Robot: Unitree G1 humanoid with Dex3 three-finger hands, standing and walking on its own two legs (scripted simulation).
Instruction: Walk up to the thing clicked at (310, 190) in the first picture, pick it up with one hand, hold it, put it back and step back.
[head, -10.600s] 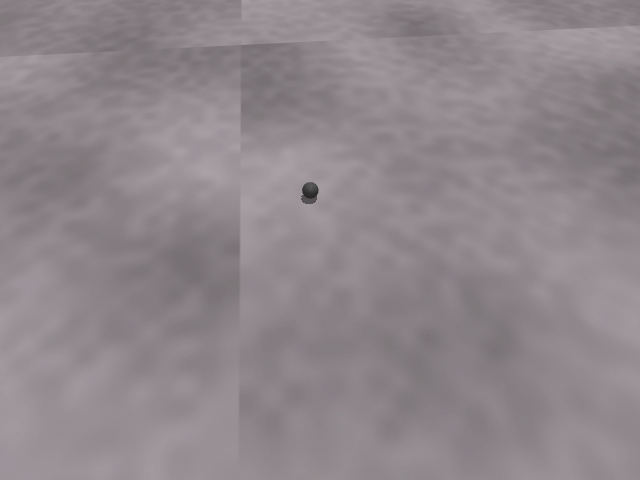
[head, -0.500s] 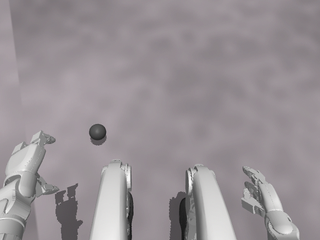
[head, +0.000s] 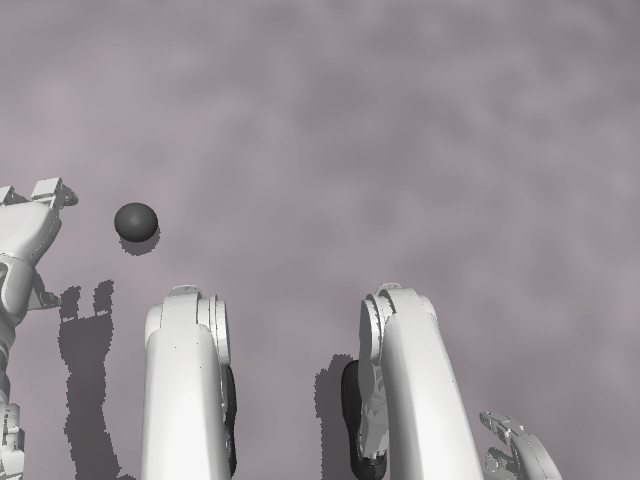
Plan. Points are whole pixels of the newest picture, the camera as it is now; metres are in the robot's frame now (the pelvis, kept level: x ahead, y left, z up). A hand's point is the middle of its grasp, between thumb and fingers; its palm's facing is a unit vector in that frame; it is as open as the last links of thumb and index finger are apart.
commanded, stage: rise first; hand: left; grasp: from above
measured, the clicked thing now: (136, 222) +0.48 +0.31 -0.34
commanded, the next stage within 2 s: none
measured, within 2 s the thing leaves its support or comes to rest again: neither
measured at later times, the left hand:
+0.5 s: hand (67, 240) +0.40 +0.35 -0.19, palm faces -0.45 -0.08 -0.89, open 14.1 cm
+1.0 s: hand (80, 235) +0.42 +0.34 -0.22, palm faces -0.44 -0.09 -0.89, open 14.1 cm
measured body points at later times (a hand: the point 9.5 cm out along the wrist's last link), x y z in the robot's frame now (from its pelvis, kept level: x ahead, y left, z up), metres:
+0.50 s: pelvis +0.01 +0.00 -0.04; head +0.23 +0.07 +0.35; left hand +0.42 +0.35 -0.14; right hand +0.12 -0.27 -0.16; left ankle +0.10 +0.13 -0.34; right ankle +0.10 -0.13 -0.34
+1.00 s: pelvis +0.01 +0.00 -0.05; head +0.24 +0.07 +0.33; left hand +0.44 +0.35 -0.17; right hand +0.10 -0.28 -0.17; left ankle +0.10 +0.13 -0.34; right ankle +0.10 -0.13 -0.34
